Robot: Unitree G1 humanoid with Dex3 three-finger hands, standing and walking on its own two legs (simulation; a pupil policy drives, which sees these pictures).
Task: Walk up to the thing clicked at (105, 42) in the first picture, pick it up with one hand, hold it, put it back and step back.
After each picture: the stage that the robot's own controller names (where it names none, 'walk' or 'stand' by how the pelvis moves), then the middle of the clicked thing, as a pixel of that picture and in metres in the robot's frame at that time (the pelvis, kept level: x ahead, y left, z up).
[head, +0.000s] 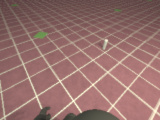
stand; (105, 44) +1.69 -0.35 -0.65
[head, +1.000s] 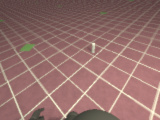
walk; (93, 48) +1.59 +0.05 -0.62
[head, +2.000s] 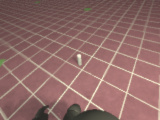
walk; (79, 60) +1.05 +0.27 -0.64
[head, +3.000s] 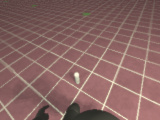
walk; (77, 78) +0.68 +0.22 -0.65
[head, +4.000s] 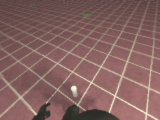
walk; (74, 91) +0.45 +0.21 -0.65
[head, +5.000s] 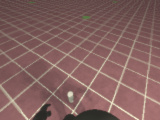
stand; (70, 97) +0.39 +0.20 -0.65
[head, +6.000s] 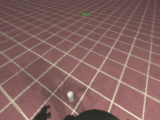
stand; (70, 97) +0.37 +0.20 -0.66
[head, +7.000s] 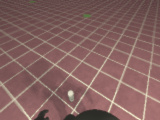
stand; (71, 96) +0.39 +0.21 -0.66
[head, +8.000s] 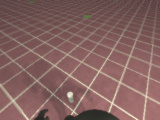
stand; (70, 97) +0.37 +0.21 -0.66
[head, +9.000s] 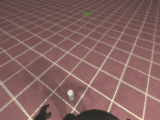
go down; (71, 95) +0.38 +0.21 -0.66
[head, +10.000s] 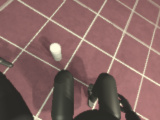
go down; (56, 53) +0.46 +0.24 -0.24
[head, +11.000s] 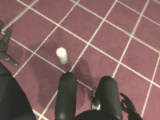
approach; (62, 57) +0.46 +0.23 -0.26
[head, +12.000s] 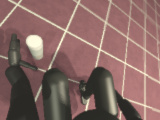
close in; (36, 49) +0.45 +0.27 -0.16
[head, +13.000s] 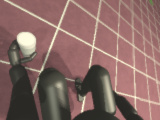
close; (28, 48) +0.44 +0.28 -0.16
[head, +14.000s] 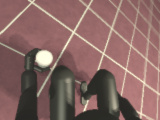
lift; (44, 61) +0.34 +0.26 -0.15
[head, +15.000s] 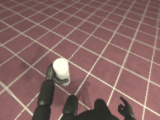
lift; (63, 74) +0.31 +0.17 +0.04
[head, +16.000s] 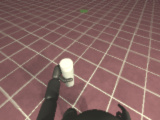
hold; (68, 74) +0.32 +0.15 +0.04
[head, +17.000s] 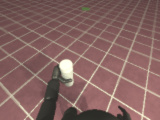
hold; (67, 75) +0.32 +0.15 +0.03
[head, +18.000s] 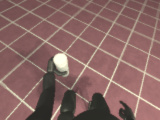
crouch; (62, 67) +0.37 +0.18 -0.02
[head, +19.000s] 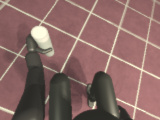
lower; (45, 44) +0.49 +0.24 -0.06
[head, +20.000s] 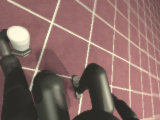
lower; (21, 45) +0.46 +0.28 -0.16
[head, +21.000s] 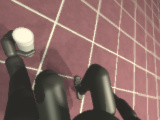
lower; (26, 45) +0.45 +0.27 -0.16
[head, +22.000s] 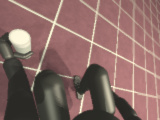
lower; (23, 47) +0.44 +0.28 -0.17
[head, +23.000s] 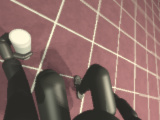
lower; (23, 48) +0.44 +0.29 -0.16
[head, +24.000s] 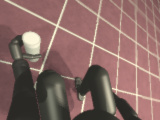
open; (32, 50) +0.44 +0.25 -0.16
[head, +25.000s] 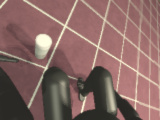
stand; (41, 49) +0.43 +0.24 -0.17
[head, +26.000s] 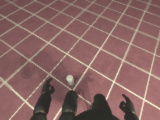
stand; (70, 80) +0.40 +0.18 -0.49
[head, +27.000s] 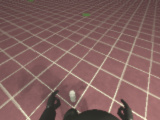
stand; (72, 96) +0.38 +0.17 -0.60
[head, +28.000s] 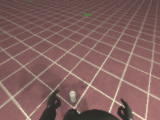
stand; (72, 97) +0.38 +0.16 -0.60
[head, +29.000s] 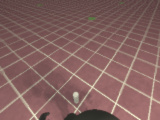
stand; (76, 97) +0.39 +0.15 -0.65
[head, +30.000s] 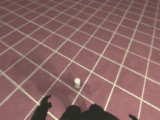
walk; (77, 83) +0.44 +0.10 -0.63
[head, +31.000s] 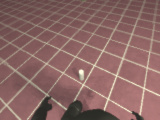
walk; (81, 75) +0.60 +0.14 -0.64
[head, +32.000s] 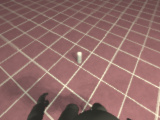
walk; (79, 58) +0.89 +0.18 -0.62
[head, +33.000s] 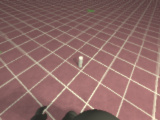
stand; (80, 62) +1.01 +0.16 -0.64
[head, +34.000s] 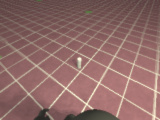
stand; (79, 63) +1.01 +0.18 -0.66
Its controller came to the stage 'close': yes
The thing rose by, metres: 0.67
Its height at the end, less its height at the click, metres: +0.00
